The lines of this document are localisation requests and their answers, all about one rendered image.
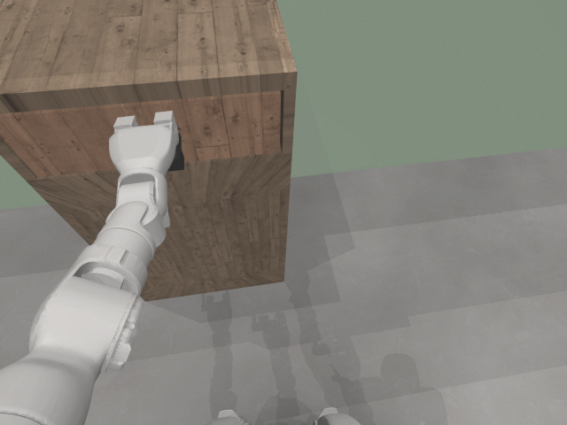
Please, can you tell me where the robot left forearm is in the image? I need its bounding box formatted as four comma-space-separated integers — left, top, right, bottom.
29, 168, 167, 351

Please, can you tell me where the left robot shin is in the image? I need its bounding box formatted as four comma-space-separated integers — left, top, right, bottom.
218, 410, 241, 420

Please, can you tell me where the robot shin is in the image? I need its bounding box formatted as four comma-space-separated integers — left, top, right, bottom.
218, 410, 241, 420
317, 407, 338, 420

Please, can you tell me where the cabinet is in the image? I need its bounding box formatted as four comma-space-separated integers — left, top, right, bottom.
0, 0, 298, 302

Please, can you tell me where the left robot upper arm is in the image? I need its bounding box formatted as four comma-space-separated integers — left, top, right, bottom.
0, 276, 144, 425

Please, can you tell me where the drawer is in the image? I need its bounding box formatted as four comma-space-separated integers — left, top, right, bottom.
0, 90, 281, 177

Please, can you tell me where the left robot hand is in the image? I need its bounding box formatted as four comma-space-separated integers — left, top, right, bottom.
109, 111, 179, 228

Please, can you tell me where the handle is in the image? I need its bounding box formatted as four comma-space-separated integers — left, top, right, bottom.
168, 133, 184, 172

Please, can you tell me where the right robot shin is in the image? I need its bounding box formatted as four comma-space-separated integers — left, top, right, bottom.
317, 407, 338, 420

